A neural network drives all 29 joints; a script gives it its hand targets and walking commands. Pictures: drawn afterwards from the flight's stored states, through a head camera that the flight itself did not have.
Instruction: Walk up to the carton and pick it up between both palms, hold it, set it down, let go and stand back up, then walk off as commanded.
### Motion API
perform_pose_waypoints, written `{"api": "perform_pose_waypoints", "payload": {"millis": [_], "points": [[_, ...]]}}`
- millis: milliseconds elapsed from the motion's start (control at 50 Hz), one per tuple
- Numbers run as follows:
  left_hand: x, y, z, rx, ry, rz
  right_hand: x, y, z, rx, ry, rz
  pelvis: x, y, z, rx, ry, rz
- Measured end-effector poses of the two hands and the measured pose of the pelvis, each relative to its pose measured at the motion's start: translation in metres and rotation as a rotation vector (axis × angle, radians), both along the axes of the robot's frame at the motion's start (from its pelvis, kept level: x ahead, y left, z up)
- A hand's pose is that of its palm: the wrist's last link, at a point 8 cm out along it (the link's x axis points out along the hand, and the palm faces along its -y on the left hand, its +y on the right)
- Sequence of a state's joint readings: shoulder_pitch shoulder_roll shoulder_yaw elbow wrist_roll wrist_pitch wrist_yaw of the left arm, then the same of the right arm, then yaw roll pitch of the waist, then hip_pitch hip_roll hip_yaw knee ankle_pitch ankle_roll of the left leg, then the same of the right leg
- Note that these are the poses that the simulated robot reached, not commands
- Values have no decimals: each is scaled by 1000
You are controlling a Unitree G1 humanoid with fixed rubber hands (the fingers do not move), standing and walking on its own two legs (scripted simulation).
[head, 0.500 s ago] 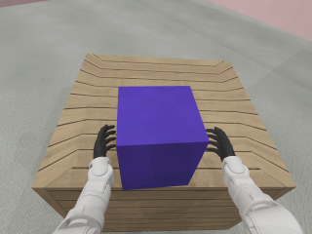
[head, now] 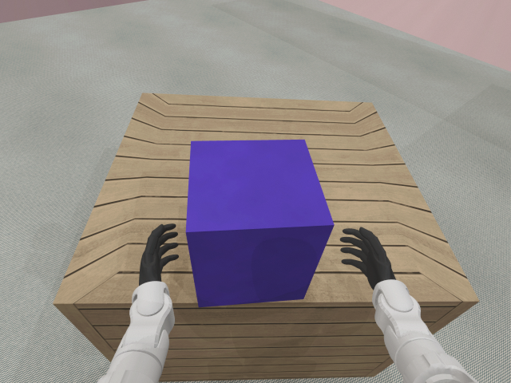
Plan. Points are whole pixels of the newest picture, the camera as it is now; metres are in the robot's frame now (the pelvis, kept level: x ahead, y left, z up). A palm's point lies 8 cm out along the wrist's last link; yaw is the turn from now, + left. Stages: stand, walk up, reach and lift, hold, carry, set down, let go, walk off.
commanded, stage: set down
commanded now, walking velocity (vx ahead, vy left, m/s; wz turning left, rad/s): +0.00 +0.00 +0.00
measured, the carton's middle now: (250, 224) +0.42 +0.02 +0.00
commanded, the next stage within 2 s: none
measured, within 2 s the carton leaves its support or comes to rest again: neither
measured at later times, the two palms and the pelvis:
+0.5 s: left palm (143, 321) +0.24 +0.17 -0.01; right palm (403, 323) +0.25 -0.23 -0.01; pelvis -0.01 -0.02 +0.00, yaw +0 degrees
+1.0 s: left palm (125, 355) +0.19 +0.19 -0.03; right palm (418, 364) +0.19 -0.24 -0.01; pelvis +0.00 -0.02 +0.00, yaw +0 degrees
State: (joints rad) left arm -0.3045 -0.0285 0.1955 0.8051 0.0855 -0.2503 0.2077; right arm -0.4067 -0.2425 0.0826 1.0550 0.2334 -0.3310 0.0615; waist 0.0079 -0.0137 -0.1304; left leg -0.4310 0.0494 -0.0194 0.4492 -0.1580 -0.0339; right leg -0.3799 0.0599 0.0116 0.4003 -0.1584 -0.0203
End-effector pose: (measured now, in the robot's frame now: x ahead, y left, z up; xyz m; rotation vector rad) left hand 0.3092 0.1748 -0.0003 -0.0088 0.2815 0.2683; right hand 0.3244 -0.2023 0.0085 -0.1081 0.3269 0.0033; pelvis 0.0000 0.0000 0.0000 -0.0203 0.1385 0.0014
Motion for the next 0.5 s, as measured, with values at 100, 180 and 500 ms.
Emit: {"api": "perform_pose_waypoints", "payload": {"millis": [100,180,500], "points": [[-19,2,-8,12,24,5,-19,-9,-10,11,-1,-3,0,-5,1,7,-12,1],[-39,3,-16,17,50,10,-36,-14,-14,22,-18,-3,-1,-10,2,13,-22,1],[-72,-1,-11,9,12,16,-76,-25,-14,48,-37,-21,-6,-16,3,22,-59,2]]}}
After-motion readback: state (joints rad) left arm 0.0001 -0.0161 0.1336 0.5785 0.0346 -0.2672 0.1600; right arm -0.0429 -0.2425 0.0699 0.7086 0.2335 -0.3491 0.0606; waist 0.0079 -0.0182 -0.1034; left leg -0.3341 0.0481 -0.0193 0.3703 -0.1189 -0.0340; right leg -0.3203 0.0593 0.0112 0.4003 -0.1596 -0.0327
